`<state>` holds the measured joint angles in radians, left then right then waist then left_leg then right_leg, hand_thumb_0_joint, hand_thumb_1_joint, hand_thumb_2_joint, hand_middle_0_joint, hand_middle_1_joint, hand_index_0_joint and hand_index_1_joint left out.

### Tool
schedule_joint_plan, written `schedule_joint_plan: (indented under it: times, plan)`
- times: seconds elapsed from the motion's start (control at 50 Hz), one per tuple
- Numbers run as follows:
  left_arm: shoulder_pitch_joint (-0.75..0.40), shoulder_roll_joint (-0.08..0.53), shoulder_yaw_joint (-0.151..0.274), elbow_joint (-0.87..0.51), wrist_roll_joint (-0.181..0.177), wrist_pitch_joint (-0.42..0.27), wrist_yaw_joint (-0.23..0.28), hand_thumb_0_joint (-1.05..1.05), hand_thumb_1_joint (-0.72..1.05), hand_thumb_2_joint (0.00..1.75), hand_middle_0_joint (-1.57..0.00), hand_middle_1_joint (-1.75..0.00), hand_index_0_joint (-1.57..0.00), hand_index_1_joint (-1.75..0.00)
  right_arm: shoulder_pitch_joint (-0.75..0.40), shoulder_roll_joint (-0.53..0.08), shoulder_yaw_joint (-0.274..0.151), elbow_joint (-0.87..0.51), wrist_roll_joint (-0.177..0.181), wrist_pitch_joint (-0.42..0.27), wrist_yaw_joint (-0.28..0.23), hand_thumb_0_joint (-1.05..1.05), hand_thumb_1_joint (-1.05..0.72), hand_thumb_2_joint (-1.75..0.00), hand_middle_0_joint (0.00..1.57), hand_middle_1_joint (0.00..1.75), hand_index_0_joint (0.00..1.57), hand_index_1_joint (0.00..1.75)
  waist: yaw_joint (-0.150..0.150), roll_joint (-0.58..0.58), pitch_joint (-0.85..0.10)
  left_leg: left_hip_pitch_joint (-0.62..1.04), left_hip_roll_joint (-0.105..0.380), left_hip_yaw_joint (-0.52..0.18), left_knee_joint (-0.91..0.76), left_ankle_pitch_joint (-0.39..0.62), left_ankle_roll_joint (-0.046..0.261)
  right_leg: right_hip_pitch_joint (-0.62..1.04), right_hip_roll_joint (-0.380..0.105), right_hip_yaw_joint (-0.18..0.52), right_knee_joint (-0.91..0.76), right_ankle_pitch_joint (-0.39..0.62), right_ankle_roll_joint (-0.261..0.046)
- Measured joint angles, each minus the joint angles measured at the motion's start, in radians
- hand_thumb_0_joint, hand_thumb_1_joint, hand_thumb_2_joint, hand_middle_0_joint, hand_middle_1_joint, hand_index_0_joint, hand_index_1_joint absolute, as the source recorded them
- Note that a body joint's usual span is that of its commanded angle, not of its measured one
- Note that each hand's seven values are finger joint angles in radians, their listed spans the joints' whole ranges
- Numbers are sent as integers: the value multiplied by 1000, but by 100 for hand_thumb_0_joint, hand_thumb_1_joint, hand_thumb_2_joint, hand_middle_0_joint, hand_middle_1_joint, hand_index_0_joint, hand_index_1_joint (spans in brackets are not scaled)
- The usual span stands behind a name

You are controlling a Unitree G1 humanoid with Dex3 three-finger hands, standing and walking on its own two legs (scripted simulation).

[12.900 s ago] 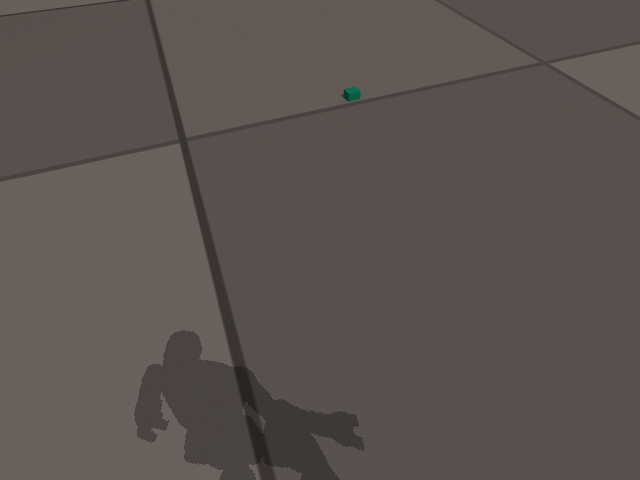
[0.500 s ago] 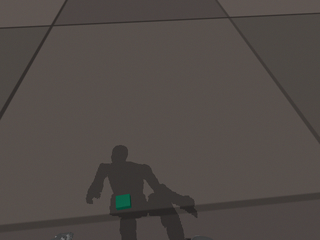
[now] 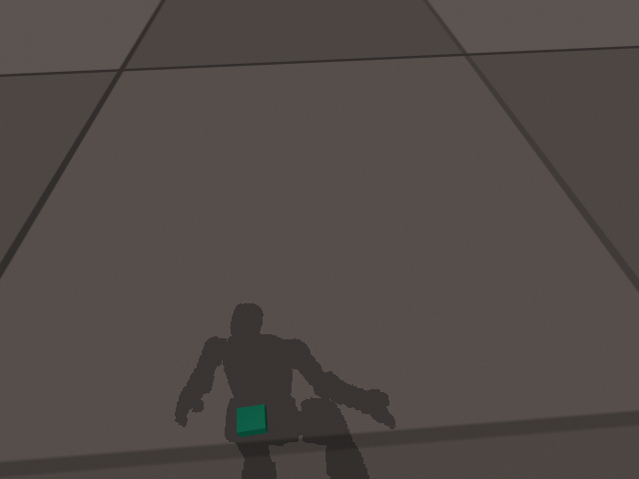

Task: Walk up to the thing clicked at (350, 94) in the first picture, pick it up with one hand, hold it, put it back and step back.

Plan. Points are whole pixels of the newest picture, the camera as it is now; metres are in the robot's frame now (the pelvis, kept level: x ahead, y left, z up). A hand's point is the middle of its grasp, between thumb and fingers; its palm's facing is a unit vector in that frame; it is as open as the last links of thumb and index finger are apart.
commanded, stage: stand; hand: left
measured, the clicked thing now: (252, 420) +0.39 +0.25 -0.75
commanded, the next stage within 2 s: none
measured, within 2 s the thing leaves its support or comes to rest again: neither
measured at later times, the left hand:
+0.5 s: hand out of the picture +0.11 +0.25 -0.15, palm faces -0.01 -0.94 -0.34, open 7.4 cm
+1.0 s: hand out of the picture +0.10 +0.24 -0.15, palm faces +0.00 -0.94 -0.35, open 7.4 cm
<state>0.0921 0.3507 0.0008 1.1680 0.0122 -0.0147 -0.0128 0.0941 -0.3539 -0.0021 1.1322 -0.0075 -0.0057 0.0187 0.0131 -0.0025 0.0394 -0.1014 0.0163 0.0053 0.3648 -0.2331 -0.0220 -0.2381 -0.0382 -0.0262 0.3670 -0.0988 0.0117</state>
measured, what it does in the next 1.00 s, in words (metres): stands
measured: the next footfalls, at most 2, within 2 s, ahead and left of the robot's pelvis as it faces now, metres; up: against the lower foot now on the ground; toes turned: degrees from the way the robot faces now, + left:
none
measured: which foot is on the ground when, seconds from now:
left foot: down 0.00-1.00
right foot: down 0.00-1.00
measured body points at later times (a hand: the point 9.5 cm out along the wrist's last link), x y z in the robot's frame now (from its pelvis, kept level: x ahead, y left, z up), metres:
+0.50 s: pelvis +0.03 +0.00 +0.00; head +0.04 -0.01 +0.45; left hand +0.11 +0.30 -0.13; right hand +0.11 -0.30 -0.14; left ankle -0.02 +0.13 -0.74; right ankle +0.06 -0.13 -0.74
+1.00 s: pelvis +0.03 -0.01 +0.00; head +0.04 -0.02 +0.45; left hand +0.10 +0.29 -0.13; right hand +0.10 -0.31 -0.14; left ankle -0.02 +0.13 -0.74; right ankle +0.06 -0.13 -0.74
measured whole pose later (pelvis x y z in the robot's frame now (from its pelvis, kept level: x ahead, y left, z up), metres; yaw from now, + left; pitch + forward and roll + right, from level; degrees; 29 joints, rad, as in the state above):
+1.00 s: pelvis +0.03 -0.01 +0.00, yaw +1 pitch -1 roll +0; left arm 0.08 0.34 0.01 1.16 0.01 -0.01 -0.01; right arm 0.12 -0.35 0.00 1.14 -0.01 -0.01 0.01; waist 0.00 0.02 0.04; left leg -0.04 0.04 -0.01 0.31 -0.24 -0.04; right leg -0.19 -0.01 -0.05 0.35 -0.14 -0.01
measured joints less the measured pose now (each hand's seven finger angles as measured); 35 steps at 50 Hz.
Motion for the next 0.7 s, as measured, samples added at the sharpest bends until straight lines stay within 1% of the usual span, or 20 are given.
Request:
schedule_joint_plan:
  times: [0.22,0.7]
  plan:
    - [4,-5,0,-4,-1,-5,2,1,90,90,-20,-30,-20,-30,20,7,-1,12,2,-4,-5,1,-90,-90,20,30,20,30,-8,5,3,22,2,-5,-26,-7,-2,13,1,-6,-2,-21,0]
    - [-28,-13,5,-15,-3,-2,7,0,90,90,-20,-30,-20,-30,-3,0,-4,7,3,-5,-13,1,-90,-90,20,30,20,30,-12,16,-5,67,21,-13,-66,-9,-16,51,19,-19,-22,-37,-11]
